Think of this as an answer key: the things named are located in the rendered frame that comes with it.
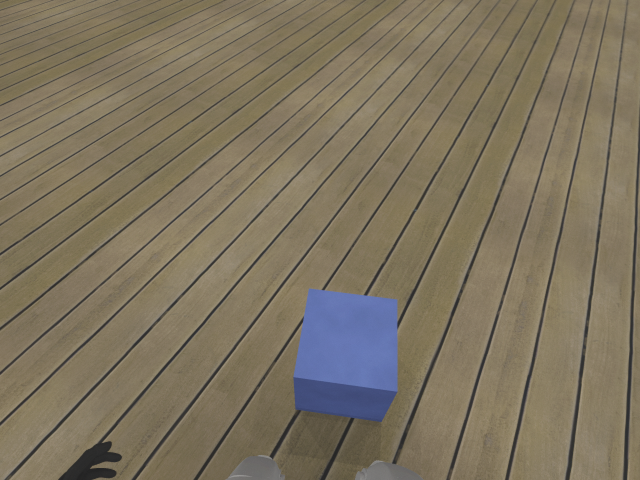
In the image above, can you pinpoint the carton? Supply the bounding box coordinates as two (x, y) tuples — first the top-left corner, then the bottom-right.
(293, 289), (398, 422)

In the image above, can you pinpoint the left robot thigh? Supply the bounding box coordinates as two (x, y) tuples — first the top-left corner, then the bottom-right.
(226, 456), (285, 480)

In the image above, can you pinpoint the left robot hand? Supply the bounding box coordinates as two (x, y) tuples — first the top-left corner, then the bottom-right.
(58, 441), (122, 480)

